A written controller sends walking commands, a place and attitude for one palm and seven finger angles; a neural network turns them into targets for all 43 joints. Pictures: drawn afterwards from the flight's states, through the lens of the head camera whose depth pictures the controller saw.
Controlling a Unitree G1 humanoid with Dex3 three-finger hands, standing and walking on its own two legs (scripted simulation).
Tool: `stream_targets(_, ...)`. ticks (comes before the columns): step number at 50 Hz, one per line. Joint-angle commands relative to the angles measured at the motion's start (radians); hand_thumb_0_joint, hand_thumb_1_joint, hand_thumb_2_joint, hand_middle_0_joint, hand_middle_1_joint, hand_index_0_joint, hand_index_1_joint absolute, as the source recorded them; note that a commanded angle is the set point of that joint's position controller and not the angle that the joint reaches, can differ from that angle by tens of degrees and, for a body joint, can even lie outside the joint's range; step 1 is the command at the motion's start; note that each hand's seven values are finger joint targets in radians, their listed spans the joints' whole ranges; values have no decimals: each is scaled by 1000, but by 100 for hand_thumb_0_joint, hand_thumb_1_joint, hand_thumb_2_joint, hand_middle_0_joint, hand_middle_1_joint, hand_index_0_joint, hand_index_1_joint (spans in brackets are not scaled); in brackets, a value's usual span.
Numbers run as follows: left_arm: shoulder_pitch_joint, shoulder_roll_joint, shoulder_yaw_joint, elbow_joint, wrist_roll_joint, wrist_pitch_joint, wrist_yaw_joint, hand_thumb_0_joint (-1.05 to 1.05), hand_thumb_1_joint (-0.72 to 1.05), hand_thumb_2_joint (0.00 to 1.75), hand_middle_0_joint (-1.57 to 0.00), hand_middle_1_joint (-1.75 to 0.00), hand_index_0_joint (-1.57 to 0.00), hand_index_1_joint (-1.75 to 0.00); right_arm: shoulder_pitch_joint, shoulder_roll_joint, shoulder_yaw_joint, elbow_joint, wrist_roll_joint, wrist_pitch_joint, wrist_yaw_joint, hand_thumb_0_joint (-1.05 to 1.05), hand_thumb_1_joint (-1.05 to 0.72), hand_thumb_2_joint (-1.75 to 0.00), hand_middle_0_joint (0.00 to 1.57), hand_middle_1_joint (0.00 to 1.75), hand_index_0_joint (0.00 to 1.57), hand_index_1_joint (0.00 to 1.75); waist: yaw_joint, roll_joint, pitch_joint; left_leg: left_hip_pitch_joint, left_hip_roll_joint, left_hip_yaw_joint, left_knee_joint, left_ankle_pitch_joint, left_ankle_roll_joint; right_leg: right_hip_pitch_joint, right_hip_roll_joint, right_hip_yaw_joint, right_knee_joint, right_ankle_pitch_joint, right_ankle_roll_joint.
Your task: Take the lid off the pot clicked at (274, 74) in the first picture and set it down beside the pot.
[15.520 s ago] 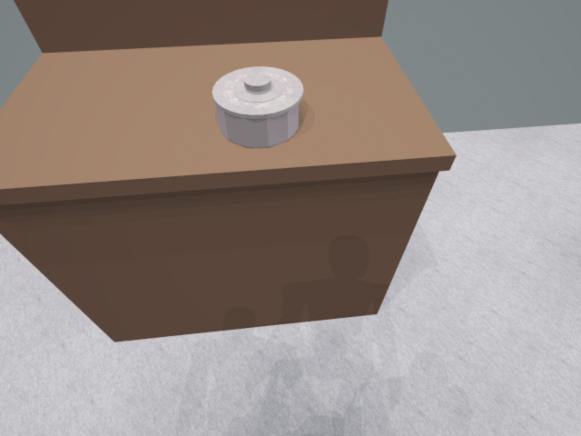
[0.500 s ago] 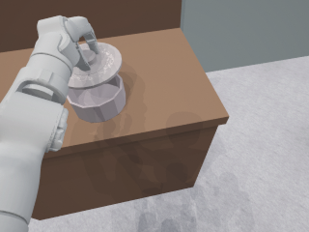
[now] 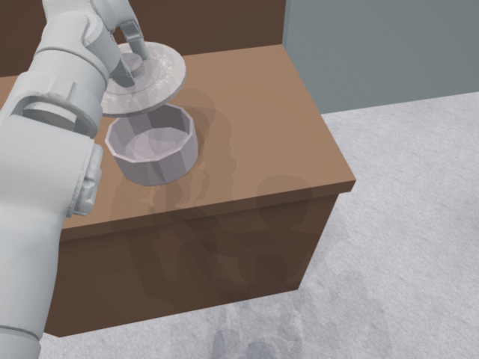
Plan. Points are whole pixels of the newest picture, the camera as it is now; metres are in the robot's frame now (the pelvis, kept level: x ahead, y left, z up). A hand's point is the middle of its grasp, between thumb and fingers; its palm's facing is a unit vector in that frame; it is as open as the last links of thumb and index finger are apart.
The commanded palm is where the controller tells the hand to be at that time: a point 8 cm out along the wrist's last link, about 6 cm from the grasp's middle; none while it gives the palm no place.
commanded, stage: lift the lid straight up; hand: left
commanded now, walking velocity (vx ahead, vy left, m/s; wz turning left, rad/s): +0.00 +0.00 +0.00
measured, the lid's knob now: (126, 66) +0.52 +0.14 +0.23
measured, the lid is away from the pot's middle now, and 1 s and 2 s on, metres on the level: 0.00 0.07 0.18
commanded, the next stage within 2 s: move the lid sideways beside the pot in 0.40 s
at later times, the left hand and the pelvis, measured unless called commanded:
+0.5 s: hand (121, 45) +0.50 +0.13 +0.27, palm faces -0.33 -0.16 -0.93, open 8.4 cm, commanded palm +0.51 +0.14 +0.34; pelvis +0.01 +0.00 +0.00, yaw +0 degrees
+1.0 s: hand (60, 55) +0.48 +0.20 +0.27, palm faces -0.28 -0.11 -0.95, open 8.4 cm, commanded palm +0.49 +0.21 +0.34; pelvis +0.00 +0.00 +0.00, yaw +0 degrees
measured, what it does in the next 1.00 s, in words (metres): stands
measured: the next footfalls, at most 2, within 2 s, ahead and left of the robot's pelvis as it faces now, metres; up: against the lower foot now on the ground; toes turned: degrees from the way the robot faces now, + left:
none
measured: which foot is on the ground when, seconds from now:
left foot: down 0.00-1.00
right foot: down 0.00-1.00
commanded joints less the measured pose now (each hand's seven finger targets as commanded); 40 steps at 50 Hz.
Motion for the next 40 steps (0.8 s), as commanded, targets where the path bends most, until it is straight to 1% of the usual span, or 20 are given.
stream_targets(1,-734,238,38,-293,53,-13,66,0,63,90,-83,-117,-74,-113,66,-139,-55,-72,-12,-42,-7,0,-90,-90,20,30,20,30,-5,-6,-511,407,-46,-38,69,475,64,19,80,-13,-12,418,-47)
stream_targets(2,-704,269,59,-273,60,-8,64,0,63,90,-83,-117,-74,-113,71,-144,-55,-72,-12,-37,-7,0,-90,-90,20,30,20,30,-1,-42,-511,391,-52,-33,67,458,65,42,82,-16,-15,424,-44)
stream_targets(4,-672,246,40,-196,44,15,51,0,63,90,-83,-117,-74,-113,61,-156,-54,-63,-4,-31,-6,0,-90,-90,20,30,20,30,-6,-52,-435,341,-59,-24,48,417,64,36,79,-24,-29,421,-52)
stream_targets(5,-690,282,65,-228,57,13,52,0,63,90,-83,-117,-74,-113,75,-151,-52,-69,-6,-29,-6,0,-90,-90,20,30,20,30,-4,-82,-454,341,-60,-20,43,396,67,60,82,-21,-28,415,-41)
stream_targets(9,-731,200,11,-241,33,19,49,0,63,90,-83,-117,-74,-113,59,-150,-54,-69,-3,-39,-5,0,-90,-90,20,30,20,30,-14,-31,-441,371,-49,-32,58,460,66,9,78,-17,-29,418,-49)
stream_targets(12,-718,245,39,-224,61,19,45,0,63,90,-83,-117,-74,-113,74,-150,-53,-66,-9,-34,-5,0,-90,-90,20,30,20,30,-13,-78,-446,358,-51,-32,52,413,69,21,83,-20,-32,394,-42)
stream_targets(14,-706,206,16,-204,38,34,39,0,63,90,-83,-117,-74,-113,61,-160,-53,-62,-5,-37,0,0,-90,-90,20,30,20,30,-8,-32,-431,347,-52,-33,53,462,64,13,74,-17,-28,422,-52)
stream_targets(17,-726,197,17,-243,56,25,43,0,63,90,-83,-117,-74,-113,73,-149,-53,-68,-9,-29,0,0,-90,-90,20,30,20,30,-17,-65,-464,371,-50,-31,56,436,67,17,80,-21,-29,404,-41)
stream_targets(19,-732,213,23,-258,43,25,42,0,63,90,-83,-117,-74,-113,51,-154,-54,-72,-11,-37,2,0,-90,-90,20,30,20,30,-4,-30,-485,371,-48,-34,67,480,67,19,71,-10,-18,429,-51)
stream_targets(20,-751,231,39,-280,59,19,43,0,63,90,-83,-117,-74,-113,72,-146,-54,-72,-14,-35,1,0,-90,-90,20,30,20,30,-10,-65,-514,389,-48,-35,63,468,68,35,80,-16,-19,421,-40)
stream_targets(22,-742,241,44,-241,61,26,40,0,63,90,-83,-117,-74,-113,71,-147,-53,-71,-10,-29,-5,0,-90,-90,20,30,20,30,-15,-103,-476,357,-56,-22,58,408,75,41,78,-18,-26,423,-37)
stream_targets(24,-747,258,48,-252,46,32,40,0,63,90,-83,-117,-74,-113,49,-154,-52,-74,-10,-35,-4,0,-90,-90,20,30,20,30,-3,-56,-481,346,-57,-21,63,444,74,45,69,-8,-17,457,-49)
stream_targets(27,-663,360,106,-346,116,-47,87,0,63,90,-83,-117,-74,-113,71,-139,-53,-110,-14,-23,-14,0,-90,-90,20,30,20,30,12,-97,-532,349,-44,-9,77,489,74,99,71,1,-10,486,-41)
stream_targets(29,-602,312,77,-300,112,-47,93,0,63,90,-83,-117,-74,-113,67,-140,-55,-107,-4,-5,-16,0,-90,-90,20,30,20,30,8,-77,-472,343,-46,-2,71,526,67,89,74,-14,-17,505,-47)
stream_targets(33,-564,387,129,-283,102,-35,87,0,63,90,-83,-117,-74,-113,30,-143,-46,-125,0,15,-13,0,-90,-90,20,30,20,30,29,-90,-447,306,-49,12,47,460,76,124,64,-13,-19,481,-39)
stream_targets(34,-572,379,124,-324,74,-34,84,0,63,90,-83,-117,-74,-113,18,-152,-49,-131,0,16,-10,0,-90,-90,20,30,20,30,39,-46,-467,328,-53,12,51,512,73,134,62,-18,-15,518,-44)
stream_targets(35,-627,416,146,-405,85,-47,83,0,63,90,-83,-117,-74,-113,25,-144,-51,-143,0,9,-8,0,-90,-90,20,30,20,30,38,-44,-535,370,-49,8,59,535,76,151,62,-7,-12,518,-35)
stream_targets(37,-623,395,126,-441,91,-57,76,0,63,90,-83,-117,-74,-113,12,-135,-52,-151,1,5,-7,0,-90,-90,20,30,20,30,37,-15,-541,400,-48,5,80,594,79,141,64,-7,-7,542,-35)
stream_targets(39,-574,336,71,-384,73,-47,60,0,63,90,-83,-117,-74,-113,-1,-144,-56,-140,6,5,-3,0,-90,-90,20,30,20,30,31,-23,-465,392,-48,-5,88,628,73,99,65,-19,-18,540,-40)
stream_targets(40,-579,326,69,-406,84,-47,55,0,63,90,-83,-117,-74,-113,24,-138,-56,-137,8,10,-2,0,-90,-90,20,30,20,30,14,-55,-455,397,-42,-4,74,561,74,84,72,-18,-29,485,-31)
